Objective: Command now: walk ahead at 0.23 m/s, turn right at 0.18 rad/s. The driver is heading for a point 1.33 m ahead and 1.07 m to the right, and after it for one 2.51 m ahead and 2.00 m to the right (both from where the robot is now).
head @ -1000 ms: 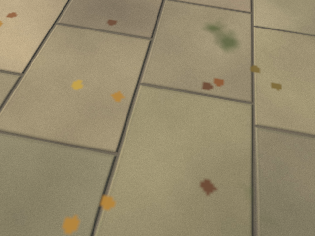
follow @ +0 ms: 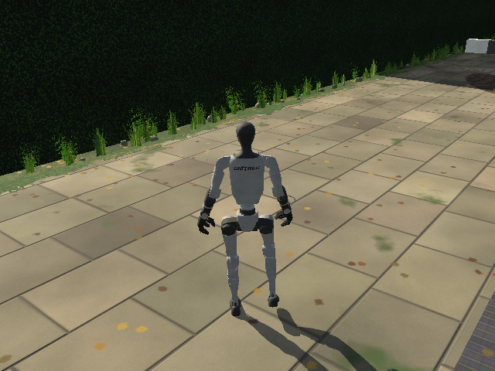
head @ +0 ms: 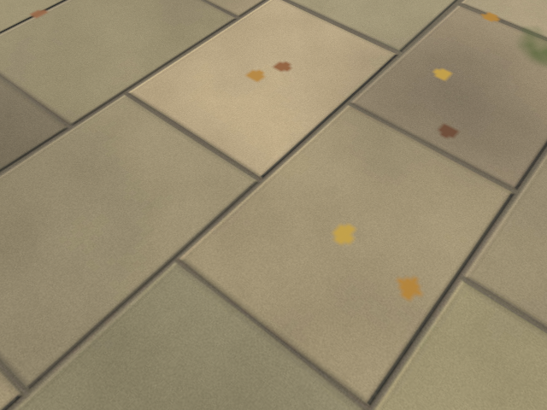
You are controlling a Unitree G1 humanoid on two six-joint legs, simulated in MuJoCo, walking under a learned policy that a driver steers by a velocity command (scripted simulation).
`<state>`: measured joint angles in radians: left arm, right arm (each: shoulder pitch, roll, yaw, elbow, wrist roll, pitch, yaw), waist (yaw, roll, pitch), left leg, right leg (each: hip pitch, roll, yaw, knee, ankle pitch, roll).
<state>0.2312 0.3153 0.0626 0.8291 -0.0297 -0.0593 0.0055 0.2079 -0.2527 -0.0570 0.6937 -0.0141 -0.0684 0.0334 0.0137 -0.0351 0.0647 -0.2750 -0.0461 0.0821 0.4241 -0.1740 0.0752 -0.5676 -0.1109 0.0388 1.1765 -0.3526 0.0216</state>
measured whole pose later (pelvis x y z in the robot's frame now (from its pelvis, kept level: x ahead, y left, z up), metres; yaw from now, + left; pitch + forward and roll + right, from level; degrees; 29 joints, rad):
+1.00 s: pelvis +0.18 +0.01 +0.00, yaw -34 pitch +2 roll -1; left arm 0.18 0.33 0.10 0.60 -0.02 0.07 0.00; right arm 0.17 -0.26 -0.07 0.71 -0.01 0.01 -0.04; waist -0.02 -0.03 0.04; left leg -0.25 0.06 0.07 0.45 -0.24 0.00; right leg -0.52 0.00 0.03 0.99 -0.40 0.09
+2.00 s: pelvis +0.16 -0.02 +0.00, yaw -57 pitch -1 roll +0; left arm 0.21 0.24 0.04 0.70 0.02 0.04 0.01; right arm 0.18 -0.24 -0.03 0.75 -0.02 -0.01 0.00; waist -0.02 0.02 0.04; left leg -0.24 0.02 -0.03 0.50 -0.25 -0.04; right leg -0.20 0.01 0.07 0.52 -0.31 0.01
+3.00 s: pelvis +0.26 -0.12 +0.01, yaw -57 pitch +1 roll -1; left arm 0.12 0.28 0.06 0.78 -0.02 -0.07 -0.02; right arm 0.46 -0.21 -0.01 0.98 0.00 -0.08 0.00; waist -0.08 -0.04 0.02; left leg 0.05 -0.03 0.02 0.19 -0.26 0.06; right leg -0.63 -0.08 0.00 0.81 -0.07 0.00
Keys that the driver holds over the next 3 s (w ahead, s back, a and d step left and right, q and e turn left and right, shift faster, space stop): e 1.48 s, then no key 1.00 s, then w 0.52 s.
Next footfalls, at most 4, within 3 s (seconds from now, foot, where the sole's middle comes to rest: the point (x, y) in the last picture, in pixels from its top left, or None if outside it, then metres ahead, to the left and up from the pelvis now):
0.30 right None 0.23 -0.14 -0.78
0.74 left None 0.28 0.09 -0.78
1.14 right None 0.13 -0.13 -0.78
1.58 left None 0.31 0.01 -0.78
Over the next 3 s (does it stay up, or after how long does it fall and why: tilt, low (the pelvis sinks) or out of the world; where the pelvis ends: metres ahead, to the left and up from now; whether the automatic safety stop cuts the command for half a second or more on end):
stays up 0.26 -0.12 0.01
